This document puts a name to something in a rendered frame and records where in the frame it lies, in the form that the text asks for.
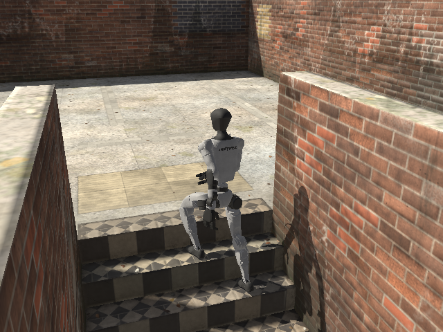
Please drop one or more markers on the stairs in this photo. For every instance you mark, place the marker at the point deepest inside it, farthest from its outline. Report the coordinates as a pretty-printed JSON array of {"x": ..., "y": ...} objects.
[{"x": 146, "y": 281}]

